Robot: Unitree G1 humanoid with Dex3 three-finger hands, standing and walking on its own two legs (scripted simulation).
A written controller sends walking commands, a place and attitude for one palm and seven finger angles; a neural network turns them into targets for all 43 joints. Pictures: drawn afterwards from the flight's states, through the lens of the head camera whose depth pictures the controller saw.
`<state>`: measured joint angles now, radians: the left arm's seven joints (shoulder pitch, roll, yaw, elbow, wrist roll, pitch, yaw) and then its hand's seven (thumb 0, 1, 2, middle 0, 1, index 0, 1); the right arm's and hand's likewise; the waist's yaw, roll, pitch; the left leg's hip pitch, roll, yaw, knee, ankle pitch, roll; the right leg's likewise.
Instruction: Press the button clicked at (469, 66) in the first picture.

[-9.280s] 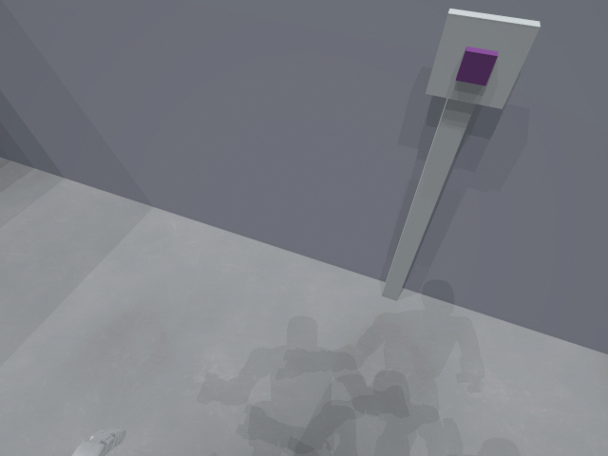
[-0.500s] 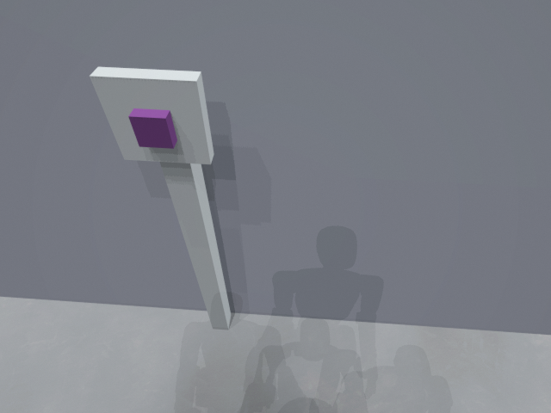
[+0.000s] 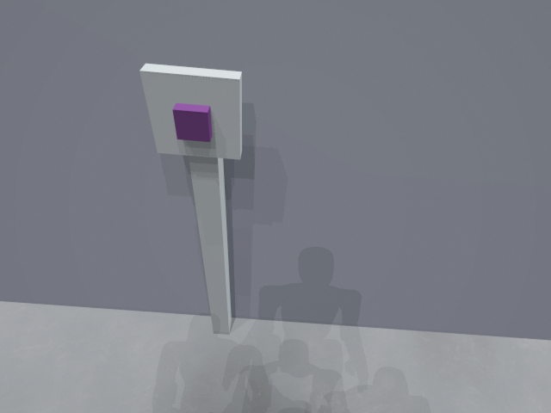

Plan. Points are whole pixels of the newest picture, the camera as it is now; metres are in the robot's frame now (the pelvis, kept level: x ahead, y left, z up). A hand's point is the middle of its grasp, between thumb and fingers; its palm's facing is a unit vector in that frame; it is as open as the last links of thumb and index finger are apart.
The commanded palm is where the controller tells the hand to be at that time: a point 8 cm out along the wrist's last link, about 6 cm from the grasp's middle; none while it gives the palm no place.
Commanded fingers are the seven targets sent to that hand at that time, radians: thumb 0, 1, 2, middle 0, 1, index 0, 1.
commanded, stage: look again from close up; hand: left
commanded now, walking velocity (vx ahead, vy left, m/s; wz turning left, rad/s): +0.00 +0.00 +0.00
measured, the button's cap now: (193, 121) +0.53 +0.19 +0.16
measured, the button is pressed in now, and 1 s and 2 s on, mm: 0 0 0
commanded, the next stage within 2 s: shuffle to correct the standing spot in 0.06 s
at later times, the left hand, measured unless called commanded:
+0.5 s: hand out of the picture -0.16 +0.16 -0.18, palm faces +0.15 -0.98 -0.12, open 7.4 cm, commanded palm none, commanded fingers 0.00 0.90 0.90 -0.20 -0.30 -0.20 -0.30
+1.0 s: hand out of the picture +0.09 +0.22 -0.17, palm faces -0.03 -0.99 -0.12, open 7.3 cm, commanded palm none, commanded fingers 0.00 0.90 0.90 -0.20 -0.30 -0.20 -0.30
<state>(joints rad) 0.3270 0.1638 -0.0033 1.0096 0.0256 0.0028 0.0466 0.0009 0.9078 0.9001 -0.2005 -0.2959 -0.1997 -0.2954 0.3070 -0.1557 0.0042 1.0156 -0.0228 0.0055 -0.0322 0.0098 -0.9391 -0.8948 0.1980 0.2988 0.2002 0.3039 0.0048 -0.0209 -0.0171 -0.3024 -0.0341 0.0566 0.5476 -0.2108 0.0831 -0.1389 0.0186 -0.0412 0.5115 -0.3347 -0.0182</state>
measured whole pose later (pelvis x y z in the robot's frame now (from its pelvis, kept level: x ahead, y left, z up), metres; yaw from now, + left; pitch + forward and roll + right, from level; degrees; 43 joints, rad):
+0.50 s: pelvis -0.03 +0.02 +0.00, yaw +2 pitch -1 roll -3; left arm 0.57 0.14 0.03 1.11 0.03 0.02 0.03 0.00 0.91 0.90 -0.20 -0.30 -0.20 -0.30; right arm 0.31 -0.14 -0.03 1.04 -0.02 0.04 -0.01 0.01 -0.91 -0.89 0.20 0.30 0.20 0.30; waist 0.03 -0.04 -0.04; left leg -0.41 -0.04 0.05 0.77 -0.34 0.04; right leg -0.18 0.02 -0.03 0.46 -0.28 -0.04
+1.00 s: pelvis +0.02 +0.05 +0.02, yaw +0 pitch +1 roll -3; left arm 0.21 0.22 0.06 1.02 0.04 0.03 -0.01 0.01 0.93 0.90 -0.20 -0.30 -0.19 -0.29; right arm 0.53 -0.01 0.03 1.13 -0.03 -0.08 -0.05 0.00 -0.91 -0.89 0.20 0.30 0.20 0.30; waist -0.06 -0.06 0.01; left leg -0.13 -0.02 0.11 0.32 -0.21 0.11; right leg -0.68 -0.06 -0.02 1.16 -0.12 0.00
